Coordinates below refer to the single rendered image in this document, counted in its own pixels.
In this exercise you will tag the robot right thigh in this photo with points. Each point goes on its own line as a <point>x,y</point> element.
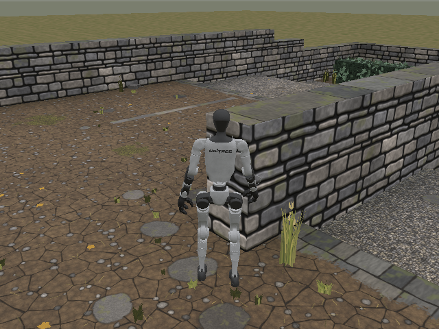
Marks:
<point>234,205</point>

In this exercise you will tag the right robot forearm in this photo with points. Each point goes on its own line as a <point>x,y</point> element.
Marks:
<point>251,181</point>

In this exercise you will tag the right robot hand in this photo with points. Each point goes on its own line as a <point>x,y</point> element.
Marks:
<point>249,193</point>

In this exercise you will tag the robot torso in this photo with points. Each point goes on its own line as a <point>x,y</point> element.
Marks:
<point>220,165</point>

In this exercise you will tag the left robot forearm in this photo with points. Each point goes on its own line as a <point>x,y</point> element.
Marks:
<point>186,184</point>

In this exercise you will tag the left robot upper arm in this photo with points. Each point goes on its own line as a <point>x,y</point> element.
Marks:
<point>198,145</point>

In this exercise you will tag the right robot upper arm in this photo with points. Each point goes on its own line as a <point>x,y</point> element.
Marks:
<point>242,146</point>

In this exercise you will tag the left robot hand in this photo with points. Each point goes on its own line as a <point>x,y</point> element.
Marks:
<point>182,205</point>

